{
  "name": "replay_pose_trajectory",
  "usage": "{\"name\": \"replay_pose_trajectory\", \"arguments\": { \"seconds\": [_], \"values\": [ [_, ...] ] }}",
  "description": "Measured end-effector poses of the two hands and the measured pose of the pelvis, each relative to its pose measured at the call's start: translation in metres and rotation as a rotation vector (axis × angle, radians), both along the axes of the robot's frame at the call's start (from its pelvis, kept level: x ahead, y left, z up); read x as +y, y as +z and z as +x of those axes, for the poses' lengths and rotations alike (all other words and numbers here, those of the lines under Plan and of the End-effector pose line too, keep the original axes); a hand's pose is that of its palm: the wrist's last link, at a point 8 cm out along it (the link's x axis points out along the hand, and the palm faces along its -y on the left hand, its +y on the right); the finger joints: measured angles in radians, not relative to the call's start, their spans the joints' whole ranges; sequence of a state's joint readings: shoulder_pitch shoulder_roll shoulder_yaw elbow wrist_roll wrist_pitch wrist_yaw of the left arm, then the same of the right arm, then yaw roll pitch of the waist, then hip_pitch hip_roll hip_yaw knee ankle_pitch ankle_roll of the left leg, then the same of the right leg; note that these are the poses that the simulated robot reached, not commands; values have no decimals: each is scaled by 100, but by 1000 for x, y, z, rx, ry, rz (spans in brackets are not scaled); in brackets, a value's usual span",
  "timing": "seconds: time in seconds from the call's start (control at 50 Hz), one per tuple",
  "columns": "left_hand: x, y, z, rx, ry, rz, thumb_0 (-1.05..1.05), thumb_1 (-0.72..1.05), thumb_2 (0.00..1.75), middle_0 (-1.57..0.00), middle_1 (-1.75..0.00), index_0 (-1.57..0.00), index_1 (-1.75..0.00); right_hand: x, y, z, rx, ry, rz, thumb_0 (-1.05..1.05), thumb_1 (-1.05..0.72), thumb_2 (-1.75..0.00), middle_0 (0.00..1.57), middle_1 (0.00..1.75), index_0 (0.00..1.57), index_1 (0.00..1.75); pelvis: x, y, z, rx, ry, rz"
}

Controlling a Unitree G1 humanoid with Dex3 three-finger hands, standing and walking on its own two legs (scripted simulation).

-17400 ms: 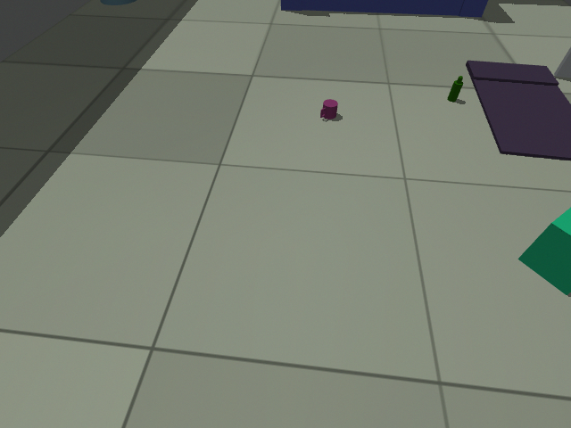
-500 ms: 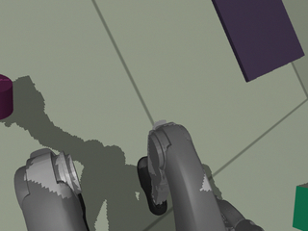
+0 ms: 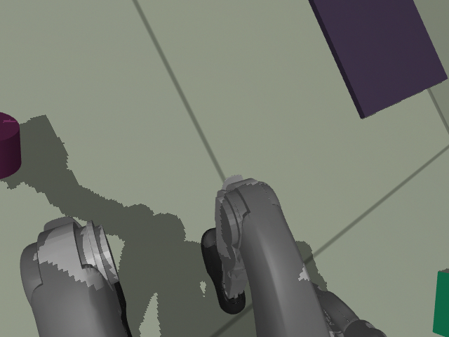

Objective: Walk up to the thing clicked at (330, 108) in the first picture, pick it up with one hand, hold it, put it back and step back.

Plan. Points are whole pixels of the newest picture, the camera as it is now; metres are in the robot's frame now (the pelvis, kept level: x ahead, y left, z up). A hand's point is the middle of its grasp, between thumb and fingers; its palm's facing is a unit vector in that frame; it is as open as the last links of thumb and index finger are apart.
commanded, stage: settle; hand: left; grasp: from above
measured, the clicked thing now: out of the picture +0.45 +0.32 -0.23
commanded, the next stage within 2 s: close in 0.08 s
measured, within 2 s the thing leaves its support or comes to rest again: neither
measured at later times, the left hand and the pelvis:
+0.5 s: hand out of the picture +0.44 +0.32 -0.21, palm faces -0.43 -0.13 -0.89, open 12.5 cm; pelvis +0.00 +0.00 +0.00, yaw +0 degrees
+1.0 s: hand out of the picture +0.44 +0.32 -0.21, palm faces -0.43 -0.13 -0.89, open 12.5 cm; pelvis +0.00 +0.00 +0.01, yaw +0 degrees
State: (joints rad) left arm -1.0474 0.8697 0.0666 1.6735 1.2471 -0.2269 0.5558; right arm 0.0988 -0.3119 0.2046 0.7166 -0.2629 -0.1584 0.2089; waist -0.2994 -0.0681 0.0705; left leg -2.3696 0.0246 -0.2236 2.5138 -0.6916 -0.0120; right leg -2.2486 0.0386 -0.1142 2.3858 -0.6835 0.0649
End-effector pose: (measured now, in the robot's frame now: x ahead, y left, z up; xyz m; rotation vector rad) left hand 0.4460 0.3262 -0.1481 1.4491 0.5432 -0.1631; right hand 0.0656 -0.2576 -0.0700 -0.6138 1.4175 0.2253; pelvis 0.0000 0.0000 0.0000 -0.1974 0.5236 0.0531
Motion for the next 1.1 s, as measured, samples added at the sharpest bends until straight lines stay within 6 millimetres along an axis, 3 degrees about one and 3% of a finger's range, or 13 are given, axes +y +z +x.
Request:
{"name": "replay_pose_trajectory", "arguments": {
  "seconds": [0.26,1.1],
  "values": [
    [0,-1,2,-1,0,7,1,-45,131,-17,-149,-3,-144,0,5,1,4,3,-3,0,-93,-90,20,30,20,30,0,3,1,5,1,-5],
    [-5,-1,-3,0,-6,5,0,-42,129,-15,-140,-2,-139,6,6,1,-1,17,20,0,-92,-90,20,30,20,30,2,7,-1,4,2,-9]
  ]
}}
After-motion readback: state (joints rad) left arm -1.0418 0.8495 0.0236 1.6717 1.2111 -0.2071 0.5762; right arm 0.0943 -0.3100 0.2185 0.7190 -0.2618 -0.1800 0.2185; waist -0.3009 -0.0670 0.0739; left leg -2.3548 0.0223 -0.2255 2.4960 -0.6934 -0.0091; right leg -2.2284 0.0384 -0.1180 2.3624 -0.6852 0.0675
